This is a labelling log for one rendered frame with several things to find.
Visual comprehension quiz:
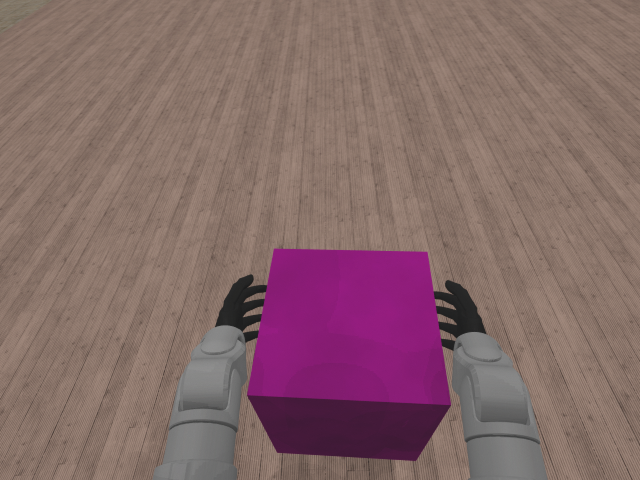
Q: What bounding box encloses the carton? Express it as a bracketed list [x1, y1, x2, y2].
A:
[247, 249, 451, 461]

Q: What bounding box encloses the left robot forearm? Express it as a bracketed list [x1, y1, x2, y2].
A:
[152, 325, 247, 480]

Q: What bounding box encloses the robot right hand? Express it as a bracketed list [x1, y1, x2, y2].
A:
[434, 280, 486, 350]

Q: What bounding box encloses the robot left hand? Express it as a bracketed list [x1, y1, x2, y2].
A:
[215, 274, 267, 343]

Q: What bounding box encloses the right robot forearm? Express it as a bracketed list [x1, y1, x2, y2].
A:
[452, 332, 548, 480]

